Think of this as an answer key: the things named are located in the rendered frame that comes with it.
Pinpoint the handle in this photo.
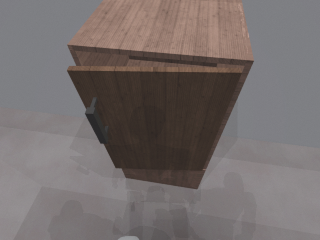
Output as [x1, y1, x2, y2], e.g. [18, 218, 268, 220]
[85, 97, 109, 144]

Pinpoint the cupboard door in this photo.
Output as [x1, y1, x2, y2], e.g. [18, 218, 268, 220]
[67, 66, 242, 171]

